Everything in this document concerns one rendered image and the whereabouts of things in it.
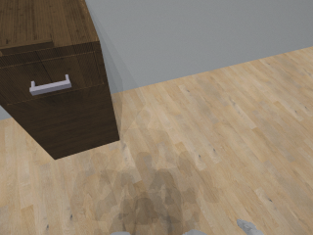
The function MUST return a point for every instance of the drawer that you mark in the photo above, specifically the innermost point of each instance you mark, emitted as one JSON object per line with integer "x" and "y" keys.
{"x": 15, "y": 80}

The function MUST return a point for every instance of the handle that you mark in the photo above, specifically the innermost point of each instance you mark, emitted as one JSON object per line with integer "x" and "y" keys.
{"x": 55, "y": 86}
{"x": 26, "y": 46}

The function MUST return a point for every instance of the cabinet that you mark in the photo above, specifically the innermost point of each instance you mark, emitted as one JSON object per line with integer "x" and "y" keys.
{"x": 69, "y": 122}

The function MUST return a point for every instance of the right robot hand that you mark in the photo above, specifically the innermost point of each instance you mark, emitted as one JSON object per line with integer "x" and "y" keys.
{"x": 248, "y": 227}

